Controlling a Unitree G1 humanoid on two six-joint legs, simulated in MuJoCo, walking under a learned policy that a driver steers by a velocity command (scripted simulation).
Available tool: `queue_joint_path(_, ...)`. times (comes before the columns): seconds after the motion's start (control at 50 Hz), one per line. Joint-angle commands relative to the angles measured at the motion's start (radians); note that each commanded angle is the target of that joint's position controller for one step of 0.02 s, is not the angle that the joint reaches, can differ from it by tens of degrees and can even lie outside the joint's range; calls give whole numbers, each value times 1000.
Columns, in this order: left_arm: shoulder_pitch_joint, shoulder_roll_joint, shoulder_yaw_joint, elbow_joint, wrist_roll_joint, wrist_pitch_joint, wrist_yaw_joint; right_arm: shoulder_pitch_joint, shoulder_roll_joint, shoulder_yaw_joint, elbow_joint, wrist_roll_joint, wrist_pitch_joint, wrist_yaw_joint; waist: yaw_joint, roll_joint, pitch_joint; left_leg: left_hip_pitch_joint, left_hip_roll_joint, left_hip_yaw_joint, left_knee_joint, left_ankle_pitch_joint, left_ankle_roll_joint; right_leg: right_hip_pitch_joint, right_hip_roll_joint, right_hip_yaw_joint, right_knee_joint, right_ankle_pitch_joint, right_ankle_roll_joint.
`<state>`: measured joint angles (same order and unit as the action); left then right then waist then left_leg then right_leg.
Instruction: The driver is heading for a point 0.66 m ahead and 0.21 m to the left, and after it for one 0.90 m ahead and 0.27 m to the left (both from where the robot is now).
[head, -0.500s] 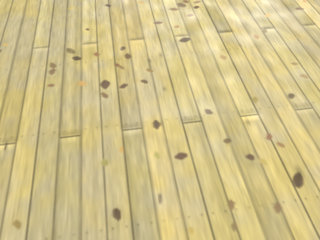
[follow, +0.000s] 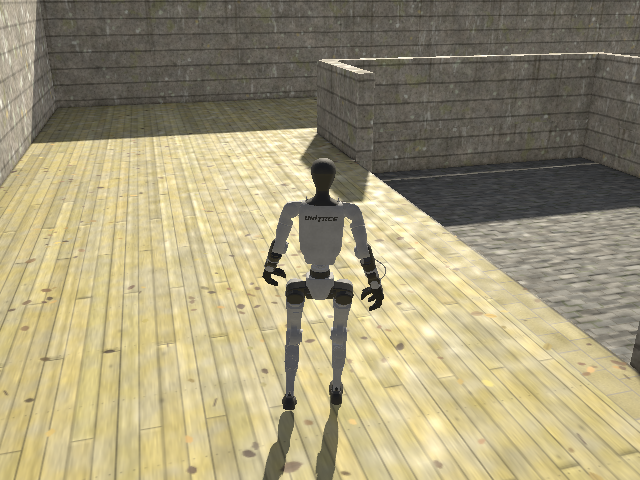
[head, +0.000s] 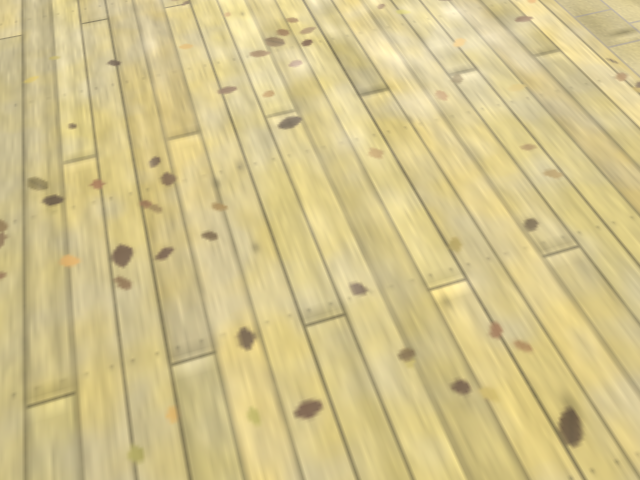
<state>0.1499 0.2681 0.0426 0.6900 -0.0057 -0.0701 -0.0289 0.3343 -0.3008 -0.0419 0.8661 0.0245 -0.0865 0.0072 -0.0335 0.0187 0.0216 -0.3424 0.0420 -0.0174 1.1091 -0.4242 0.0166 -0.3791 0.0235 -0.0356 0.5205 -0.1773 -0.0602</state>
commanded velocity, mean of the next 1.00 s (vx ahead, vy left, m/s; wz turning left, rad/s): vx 0.34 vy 0.00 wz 0.45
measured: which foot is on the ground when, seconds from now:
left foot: up 0.00-0.42, down 0.44-0.90, up 0.92-1.00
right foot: down 0.00-0.46, up 0.48-0.88, down 0.90-1.00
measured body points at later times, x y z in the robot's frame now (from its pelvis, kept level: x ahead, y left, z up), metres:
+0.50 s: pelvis +0.27 +0.06 -0.02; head +0.31 +0.07 +0.43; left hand +0.24 +0.34 -0.14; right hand +0.53 -0.14 -0.11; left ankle +0.35 +0.15 -0.73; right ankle +0.09 -0.10 -0.66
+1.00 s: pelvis +0.46 +0.07 +0.00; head +0.49 +0.07 +0.45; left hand +0.47 +0.39 -0.08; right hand +0.73 -0.10 -0.10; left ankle +0.34 +0.14 -0.66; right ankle +0.58 +0.01 -0.73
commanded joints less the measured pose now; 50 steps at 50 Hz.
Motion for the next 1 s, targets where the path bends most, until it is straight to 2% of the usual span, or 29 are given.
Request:
queue_joint_path(0.02, 82, 102, 33, -21, 15, -15, 0, -32, -108, -28, -82, -6, -14, 0, 40, -102, -66, -328, 107, -58, 49, 133, 4, 307, -268, 339, -308, 70, -176)
queue_joint_path(0.06, 75, 102, 37, -1, 13, -34, 0, -7, -68, -23, -70, 0, 13, -1, 16, -100, -53, -284, 111, -63, 21, 177, -10, 238, -260, 251, -361, 143, -180)
queue_joint_path(0.1, 91, 117, 45, 25, 19, -47, 6, -48, -59, -23, -85, 0, 29, -6, 19, -79, -15, -328, 101, -90, -33, 251, -24, 218, -257, 172, -392, 195, -176)
queue_joint_path(0.2, 111, 136, 47, 63, 19, -46, 25, -166, -42, -21, -122, -6, 20, 9, 54, -65, 24, -340, 62, -74, -306, 521, -23, 252, -223, 1, -415, 257, -121)
queue_joint_path(0.28, 185, 157, 52, 108, 9, -31, 34, -297, -13, -5, -182, -6, 17, 33, 112, -42, 67, -370, 50, -17, -449, 550, 2, 368, -257, -57, -402, 291, -104)
queue_joint_path(0.34, 215, 169, 57, 130, 0, -3, 40, -357, -16, -4, -234, -4, 16, 56, 122, -46, 75, -416, 31, 29, -498, 434, 30, 497, -293, -83, -327, 423, -92)
queue_joint_path(0.4, 188, 208, 66, 118, -3, 23, 57, -291, -55, -25, -254, -4, 23, 68, 59, -107, -10, -255, -54, 119, -497, 277, 82, 539, -296, -128, -134, 896, -57)
queue_joint_path(0.42, 179, 218, 68, 113, -1, 32, 64, -190, -91, -46, -237, -3, 27, 66, 1, -118, -72, -119, -93, 136, -503, 250, 108, 517, -285, -143, 13, 1003, -42)
queue_joint_path(0.44, 162, 216, 65, 104, -4, 35, 70, -33, -146, -77, -203, -1, 29, 53, -88, -92, -152, 129, -115, 109, -577, 316, 150, 401, -248, -165, 230, 935, -8)
queue_joint_path(0.46, 192, 165, 44, 78, 20, 19, 70, 99, -241, -105, -181, -2, 41, 27, -117, 62, -261, 449, 75, -179, -574, 374, 222, 127, -186, -167, 551, 482, 31)
queue_joint_path(0.48, 257, 53, 7, 35, 25, -16, 48, 32, -286, -105, -218, -7, 35, 25, -10, 257, -371, 737, 313, -763, -713, 358, 441, -279, 58, -16, 908, -393, 97)
queue_joint_path(0.5, 153, 161, 30, 26, -3, -52, 29, 41, -204, -82, -228, -17, 33, 26, -84, 109, -393, 729, 301, -718, -757, 459, 403, -361, -2, 160, 948, -388, 76)
queue_joint_path(0.52, 79, 171, 31, -7, -29, -64, 25, -6, -164, -70, -236, -25, 28, 23, -68, 61, -265, 606, 265, -532, -738, 644, 360, -373, -41, 148, 904, -327, 63)
queue_joint_path(0.54, 69, 153, 29, -5, -14, -64, 33, -61, -148, -67, -240, -18, 25, 24, -18, -48, -159, 443, 210, -402, -736, 789, 322, -349, -79, 130, 812, -281, 71)
queue_joint_path(0.56, 72, 165, 38, 0, 9, -52, 42, -110, -119, -61, -252, -11, 27, 18, 14, -56, -119, 333, 178, -329, -750, 827, 296, -305, -107, 121, 732, -253, 81)
queue_joint_path(0.58, 84, 163, 41, -3, 14, -35, 44, -135, -115, -57, -266, -21, 31, 13, 41, -29, -95, 232, 155, -301, -773, 871, 292, -239, -112, 119, 704, -233, 92)
queue_joint_path(0.62, 117, 129, 35, -1, 20, -8, 50, -153, -135, -64, -264, -27, 34, 7, 71, -4, -91, 131, 126, -251, -790, 963, 293, -188, -99, 99, 603, -200, 126)
queue_joint_path(0.66, 97, 106, 26, -9, 22, 4, 58, -149, -161, -73, -256, -23, 43, -6, 70, 20, -104, 87, 91, -205, -776, 1001, 274, -168, -69, 82, 467, -132, 150)
queue_joint_path(0.7, 53, 95, 19, -17, 23, 8, 57, -147, -166, -76, -250, -10, 63, -21, 54, 50, -138, 68, 51, -178, -745, 944, 231, -118, -39, 77, 342, -6, 159)
queue_joint_path(0.74, -5, 98, 18, -29, 16, 11, 50, -134, -164, -76, -246, -4, 83, -33, 30, 74, -158, 72, 38, -198, -721, 843, 197, -82, -14, 84, 238, 87, 160)
queue_joint_path(0.8, -69, 117, 23, -50, 8, 12, 40, -119, -159, -74, -244, -6, 103, -40, 10, 95, -149, 111, 52, -290, -674, 690, 175, -71, 9, 113, 126, 74, 150)
queue_joint_path(0.86, -31, 143, 42, -50, 11, -3, 34, -161, -143, -69, -262, -5, 107, -43, 52, 127, -129, 147, 42, -393, -595, 547, 139, 5, 9, 131, -43, 94, 111)
queue_joint_path(0.88, 1, 159, 49, -45, 19, -11, 38, -170, -122, -62, -271, -6, 105, -43, 71, 115, -134, 118, 0, -385, -532, 466, 102, 103, -36, 142, -130, 232, 79)
queue_joint_path(0.9, 39, 223, 62, -53, 36, -12, 50, -140, -62, -44, -288, -24, 99, -41, 58, -25, -206, 21, -78, -291, -334, 213, 49, 278, -239, 300, -121, 499, 2)
queue_joint_path(0.92, 52, 250, 66, -41, 64, 7, 53, -7, -44, -38, -294, -17, 96, -40, -13, -287, -248, -202, -209, -164, -138, -306, -13, 440, -453, 592, -131, 708, -200)
queue_joint_path(0.94, 57, 204, 63, -48, 37, 16, 53, 41, -139, -58, -266, -19, 96, -36, -1, -266, -265, -261, -131, -153, 48, -289, -54, 431, -493, 679, -145, 573, -257)
queue_joint_path(0.96, 34, 146, 46, -64, 30, 21, 56, -18, -188, -75, -251, -9, 108, -37, 27, -174, -209, -277, -104, -145, 128, -211, -73, 377, -418, 543, -134, 472, -221)
queue_joint_path(0.98, 4, 126, 38, -67, 29, 30, 55, -53, -178, -78, -242, -7, 125, -44, 27, -114, -168, -275, -90, -128, 152, -150, -87, 315, -348, 435, -141, 380, -179)
queue_joint_path(1.0, -24, 122, 34, -69, 22, 38, 55, -77, -164, -76, -249, -11, 138, -50, 28, -109, -133, -268, -79, -127, 152, -108, -95, 256, -317, 385, -160, 311, -164)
